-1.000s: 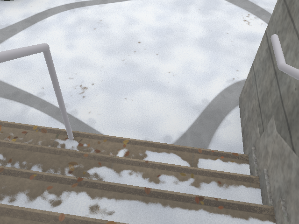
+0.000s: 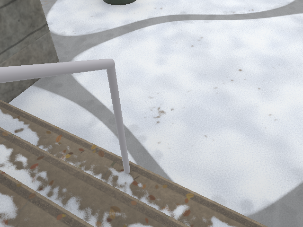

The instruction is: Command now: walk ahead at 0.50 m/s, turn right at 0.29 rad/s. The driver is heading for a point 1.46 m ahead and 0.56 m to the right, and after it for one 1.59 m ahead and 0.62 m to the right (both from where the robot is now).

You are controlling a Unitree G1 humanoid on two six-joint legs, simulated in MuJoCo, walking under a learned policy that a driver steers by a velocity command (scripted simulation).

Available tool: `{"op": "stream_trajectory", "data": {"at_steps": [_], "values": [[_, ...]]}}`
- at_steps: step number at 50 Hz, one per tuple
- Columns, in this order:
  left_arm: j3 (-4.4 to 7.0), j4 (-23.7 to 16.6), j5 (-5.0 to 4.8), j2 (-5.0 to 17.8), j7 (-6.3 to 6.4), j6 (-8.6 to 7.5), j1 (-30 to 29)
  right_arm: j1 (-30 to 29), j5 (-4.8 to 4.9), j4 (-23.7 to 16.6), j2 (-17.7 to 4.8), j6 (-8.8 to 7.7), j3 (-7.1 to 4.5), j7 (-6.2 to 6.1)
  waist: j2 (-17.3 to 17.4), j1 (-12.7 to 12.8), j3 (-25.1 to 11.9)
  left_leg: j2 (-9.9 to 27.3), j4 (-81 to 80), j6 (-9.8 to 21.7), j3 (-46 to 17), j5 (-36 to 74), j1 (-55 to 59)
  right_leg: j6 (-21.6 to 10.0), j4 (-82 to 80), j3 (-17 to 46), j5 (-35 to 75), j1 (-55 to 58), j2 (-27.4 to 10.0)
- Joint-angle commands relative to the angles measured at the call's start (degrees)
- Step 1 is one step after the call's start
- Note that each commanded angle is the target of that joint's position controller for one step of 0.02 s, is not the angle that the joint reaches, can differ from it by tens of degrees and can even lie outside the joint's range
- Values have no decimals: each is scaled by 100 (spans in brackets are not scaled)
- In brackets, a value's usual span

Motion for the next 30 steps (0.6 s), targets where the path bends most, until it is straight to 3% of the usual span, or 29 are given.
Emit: {"op": "stream_trajectory", "data": {"at_steps": [1, 2, 3, 4, 5, 6, 7, 9, 10, 11, 12, 13, 14, 15, 16, 17, 18, 19, 20, 21, 23, 24, 26, 27, 29, 30], "values": [[237, -158, 158, 981, 106, -28, 693, -1402, 92, -676, -590, -249, -141, 26, -611, 362, 916, 147, -844, -177, -256, -49, -2222, -1206, -651, 2672, 2318, 1433, -1543], [252, -163, 166, 900, 92, -65, 732, -1560, 61, -789, -486, -280, -123, 47, -642, 417, 961, 190, -1142, -159, -349, -4, -2175, -1235, -584, 2704, 2518, 1394, -1497], [274, -244, 140, 724, 67, -92, 461, -1582, 5, -868, -387, -288, -73, 112, -588, 389, 915, 279, -1776, -148, -397, 634, -1556, -1089, -338, 2341, 2244, 1053, -1257], [274, -308, 143, 701, -1, -126, 223, -1532, 52, -871, -293, -264, -47, 159, -425, 445, 903, 100, -2214, -124, 6, 1268, -501, -917, -372, 1977, 1938, 132, -994], [233, -370, 35, 556, -84, -125, 36, -1379, 49, -906, -65, -265, 3, 232, -212, 452, 777, -19, -2656, -83, 186, 1847, 830, -754, -340, 1695, 1797, -703, -794], [216, -364, 3, 573, -103, -100, 5, -1419, 187, -936, -18, -250, 18, 243, -313, 569, 733, -185, -2757, -151, 457, 1819, 1555, -635, -182, 1566, 1816, -1055, -687], [204, -367, 27, 550, -67, -78, 40, -1274, 228, -940, 2, -273, 47, 231, -311, 602, 779, -116, -3075, -181, 284, 1839, 1771, -570, 100, 1704, 1902, -903, -622], [197, -305, 79, 567, 86, 21, 31, -808, 279, -814, -226, -378, 9, 78, -364, 551, 881, 128, -4000, -159, 2, 2119, 1925, -467, 1012, 1704, 2223, -361, -506], [235, -281, 110, 720, 133, 130, -72, -98, 262, -603, -272, -416, -3, -19, -354, 253, 801, 213, -4472, -191, -13, 2281, 2349, -423, 1789, 1546, 2510, -252, -396], [272, -283, 49, 872, 113, 208, -120, 814, 179, -315, -375, -453, -59, -95, -139, -126, 531, 298, -4718, -216, 235, 2586, 3430, -409, 2766, 1391, 2540, -655, -273], [338, -241, -52, 1018, 80, 276, -18, 1647, 50, -62, -716, -448, -167, -103, 44, -513, 21, 561, -4250, -237, 176, 3101, 4891, -326, 4097, 1140, 1369, -1503, -65], [407, -151, -255, 774, 79, 291, 700, 2271, 54, 24, -1011, -441, -201, -51, 680, -397, -972, 1389, -2317, -119, -187, 5944, 6795, -56, 6116, 592, -2386, -2823, 423], [305, -216, -504, 646, 180, 335, 1299, 2409, 226, -109, -1067, -462, -190, 96, 850, -304, -2101, 2586, -976, 530, -946, 7117, 8128, 128, 7267, 606, -2714, -3869, 74], [270, -409, -374, 802, 221, 336, 750, 2085, 325, -385, -868, -417, -186, 149, 655, -497, -2360, 2667, -1191, 859, -1081, 5678, 7685, 149, 7349, 446, -2314, -4324, -367], [298, -522, -175, 834, 213, 395, 135, 1692, 275, -594, -724, -446, -158, 108, 549, -547, -2050, 2667, -1818, 1238, -1105, 3777, 6594, 163, 7435, 331, -1645, -4379, -486], [298, -847, 7, 815, 149, 494, -629, 1135, 229, -747, -739, -458, -173, -58, 788, -464, -1680, 2671, -2606, 1680, -1491, 1472, 5426, 248, 7555, 4, -1025, -4597, -500], [376, -921, 195, 1029, 62, 583, -1002, 1168, 200, -806, -501, -455, -41, -92, 333, -387, -951, 2394, -3097, 1587, -907, 1057, 3809, 292, 6447, 122, 153, -3889, -662], [406, -964, 223, 906, 40, 651, -1244, 1249, 152, -639, -511, -446, -41, -126, 511, -326, -430, 2111, -3082, 1329, -513, 1510, 2982, 282, 6053, 183, 636, -3652, -638], [369, -989, 239, 746, 52, 726, -1199, 1315, 132, -628, -578, -441, -56, -147, 636, -237, -286, 2001, -2971, 1333, -340, 1856, 2584, 320, 6049, 67, 798, -3613, -558], [332, -1169, 144, 587, 3, 760, -1545, 1268, 189, -621, -474, -444, -21, -195, 491, -136, -24, 1870, -3123, 1270, -73, 1395, 1994, 424, 5098, 154, 1512, -3506, -562], [322, -1430, 176, 465, -80, 790, -1827, 1435, 225, -585, -475, -403, 35, -247, 569, -87, -186, 1905, -2818, 1260, -27, 1932, 2162, 430, 4477, 76, 2057, -3675, -442], [280, -1516, 158, 430, -132, 813, -2000, 1392, 179, -613, -634, -322, 31, -255, 528, -68, -428, 1927, -2750, 1238, 27, 2008, 2155, 453, 4369, 42, 2297, -3390, -370], [276, -1558, 100, 500, -180, 897, -2097, 1137, 167, -899, -789, -245, 32, -218, 528, 52, -635, 1803, -2670, 1033, 370, 1098, 1883, 403, 4226, -276, 2967, -2862, -302], [311, -1611, 167, 599, -154, 954, -2253, 1126, 183, -995, -935, -238, 14, -231, 676, 4, -647, 1918, -2633, 1039, 115, 522, 1861, 395, 4744, -252, 3132, -2935, -266], [345, -1934, 200, 743, -118, 1072, -2928, 1375, 199, -1060, -1001, -138, 13, -278, 509, -233, -299, 2018, -2696, 1072, -65, -725, 2008, 421, 4940, -114, 2816, -3541, -327], [300, -2098, 137, 717, -137, 1095, -3164, 1491, 173, -1097, -925, -30, 28, -296, 477, -300, -27, 1851, -2785, 955, 192, -1541, 2049, 465, 3922, -142, 2340, -3659, -434]]}}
